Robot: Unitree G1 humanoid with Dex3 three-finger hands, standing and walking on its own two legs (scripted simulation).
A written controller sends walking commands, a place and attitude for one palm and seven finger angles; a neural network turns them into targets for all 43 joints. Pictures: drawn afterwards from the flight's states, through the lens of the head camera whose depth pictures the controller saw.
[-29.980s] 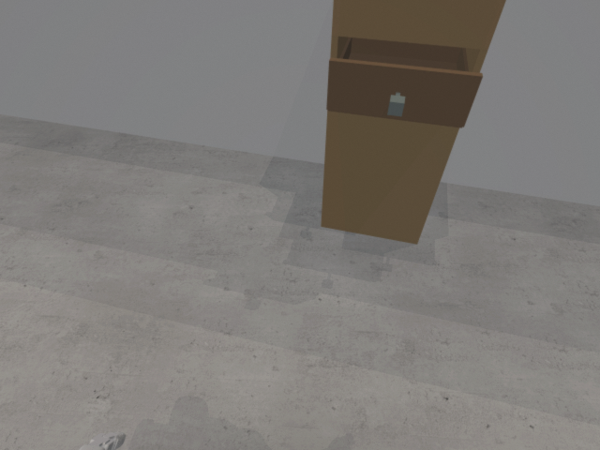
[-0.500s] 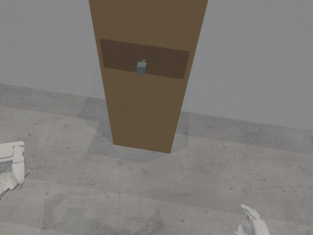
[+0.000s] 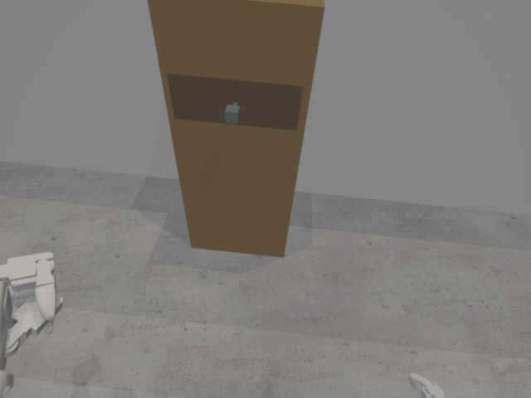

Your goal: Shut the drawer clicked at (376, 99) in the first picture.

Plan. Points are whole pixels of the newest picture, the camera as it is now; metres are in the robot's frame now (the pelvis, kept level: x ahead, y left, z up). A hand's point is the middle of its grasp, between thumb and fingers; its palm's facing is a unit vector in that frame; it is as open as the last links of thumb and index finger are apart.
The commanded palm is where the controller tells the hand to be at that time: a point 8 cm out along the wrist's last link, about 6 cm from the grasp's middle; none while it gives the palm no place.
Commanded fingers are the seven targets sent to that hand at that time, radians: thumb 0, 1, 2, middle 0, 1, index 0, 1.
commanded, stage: stop stepping back and stand still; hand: left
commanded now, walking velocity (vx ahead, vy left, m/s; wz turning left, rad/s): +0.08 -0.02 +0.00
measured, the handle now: (233, 111) +0.88 +0.14 -0.01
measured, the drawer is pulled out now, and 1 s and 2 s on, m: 0.00 0.00 0.00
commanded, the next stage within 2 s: let the arm hang, fingers relaxed in 0.32 s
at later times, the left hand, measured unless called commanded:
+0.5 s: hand (76, 333) +0.19 +0.26 +0.05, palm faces +0.22 -0.86 -0.46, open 3.2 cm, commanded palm none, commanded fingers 0.00 0.90 0.90 -1.20 -1.38 -1.20 -1.38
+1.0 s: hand out of the picture -0.04 +0.23 -0.17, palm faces +0.02 -0.96 -0.26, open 5.3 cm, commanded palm none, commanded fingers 0.00 0.90 0.90 -0.20 -0.30 -0.20 -0.30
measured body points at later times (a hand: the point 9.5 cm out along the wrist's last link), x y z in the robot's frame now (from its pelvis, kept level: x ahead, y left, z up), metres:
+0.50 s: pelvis -0.01 +0.01 +0.00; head +0.00 +0.00 +0.45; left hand +0.17 +0.30 +0.08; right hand +0.16 -0.22 -0.10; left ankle +0.02 +0.11 -0.74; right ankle -0.01 -0.10 -0.74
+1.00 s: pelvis -0.02 +0.01 +0.01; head +0.00 +0.02 +0.45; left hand -0.04 +0.28 -0.15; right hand +0.00 -0.23 -0.15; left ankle +0.02 +0.11 -0.74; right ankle -0.01 -0.10 -0.74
